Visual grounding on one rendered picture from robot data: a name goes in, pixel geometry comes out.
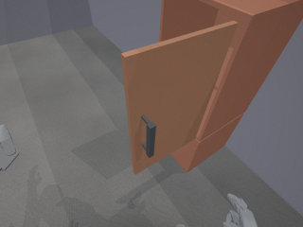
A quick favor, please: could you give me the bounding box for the cupboard door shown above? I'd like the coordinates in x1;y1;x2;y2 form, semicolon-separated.
121;21;238;175

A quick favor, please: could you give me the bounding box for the left robot hand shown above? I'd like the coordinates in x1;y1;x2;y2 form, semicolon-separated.
0;124;21;171

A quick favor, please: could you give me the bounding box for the handle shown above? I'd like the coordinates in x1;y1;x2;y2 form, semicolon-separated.
141;114;156;158

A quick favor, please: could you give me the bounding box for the right robot hand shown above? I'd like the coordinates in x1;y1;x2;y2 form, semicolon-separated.
223;193;258;227

